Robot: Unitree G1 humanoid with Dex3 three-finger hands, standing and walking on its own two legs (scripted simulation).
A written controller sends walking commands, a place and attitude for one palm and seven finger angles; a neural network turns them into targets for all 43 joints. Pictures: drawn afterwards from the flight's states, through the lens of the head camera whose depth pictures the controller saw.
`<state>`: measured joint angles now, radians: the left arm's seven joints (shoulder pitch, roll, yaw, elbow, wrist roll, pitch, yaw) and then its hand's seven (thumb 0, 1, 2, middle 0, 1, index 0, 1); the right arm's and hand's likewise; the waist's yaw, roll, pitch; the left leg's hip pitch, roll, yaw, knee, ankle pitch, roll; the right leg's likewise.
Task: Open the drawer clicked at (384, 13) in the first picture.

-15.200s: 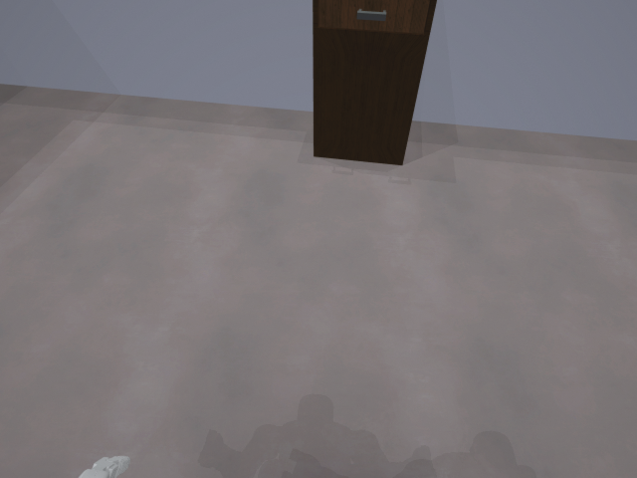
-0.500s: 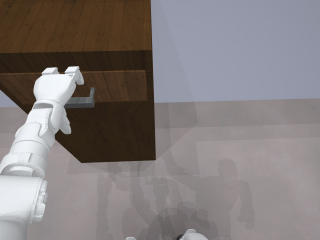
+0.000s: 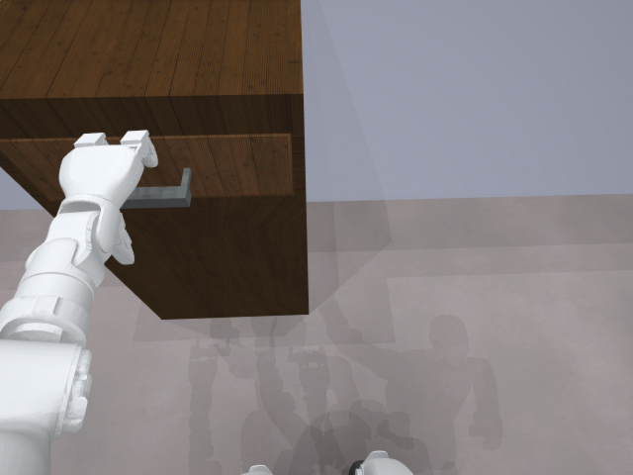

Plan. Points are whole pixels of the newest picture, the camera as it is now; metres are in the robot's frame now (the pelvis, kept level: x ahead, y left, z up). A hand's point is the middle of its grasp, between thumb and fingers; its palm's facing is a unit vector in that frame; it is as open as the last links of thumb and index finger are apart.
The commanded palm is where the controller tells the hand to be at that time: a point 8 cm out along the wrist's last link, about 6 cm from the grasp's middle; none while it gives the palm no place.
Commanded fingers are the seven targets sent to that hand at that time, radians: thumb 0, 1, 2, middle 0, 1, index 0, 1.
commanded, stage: re-aim the fingers above the handle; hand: left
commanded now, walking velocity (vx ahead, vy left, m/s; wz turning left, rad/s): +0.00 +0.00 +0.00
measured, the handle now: (154, 186) +0.53 +0.24 -0.02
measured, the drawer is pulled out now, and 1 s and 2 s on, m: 0.00 0.00 0.00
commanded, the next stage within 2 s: lower the fingers behind the handle in 1.04 s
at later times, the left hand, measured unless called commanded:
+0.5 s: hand (125, 196) +0.47 +0.25 +0.03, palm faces -0.06 -0.02 -1.00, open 13.8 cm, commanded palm +0.45 +0.25 +0.09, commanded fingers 0.00 -0.50 0.30 -0.30 -1.20 -0.30 -1.20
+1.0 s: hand (119, 199) +0.47 +0.26 +0.04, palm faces -0.06 -0.01 -1.00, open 13.8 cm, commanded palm +0.45 +0.25 +0.09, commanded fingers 0.00 -0.50 0.30 -0.30 -1.20 -0.30 -1.20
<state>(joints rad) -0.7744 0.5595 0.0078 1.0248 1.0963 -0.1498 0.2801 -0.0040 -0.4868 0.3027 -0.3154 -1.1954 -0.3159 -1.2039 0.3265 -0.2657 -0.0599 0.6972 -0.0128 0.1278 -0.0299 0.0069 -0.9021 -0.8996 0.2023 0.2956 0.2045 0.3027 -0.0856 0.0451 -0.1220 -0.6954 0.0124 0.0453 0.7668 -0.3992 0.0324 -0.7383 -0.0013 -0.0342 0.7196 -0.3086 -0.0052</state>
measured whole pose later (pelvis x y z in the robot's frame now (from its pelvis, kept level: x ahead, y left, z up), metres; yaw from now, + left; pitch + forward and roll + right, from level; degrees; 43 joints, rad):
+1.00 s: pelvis +0.00 +0.00 +0.00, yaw +0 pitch +18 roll -1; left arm -0.76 0.56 0.01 0.99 1.09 -0.16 0.26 0.00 -0.49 0.30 -0.32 -1.20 -0.32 -1.20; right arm 0.32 -0.26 -0.06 0.69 -0.02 0.12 -0.03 0.01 -0.90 -0.90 0.20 0.30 0.20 0.30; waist -0.07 0.04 -0.12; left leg -0.69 0.01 0.04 0.77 -0.40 0.03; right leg -0.73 0.00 -0.04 0.72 -0.31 0.00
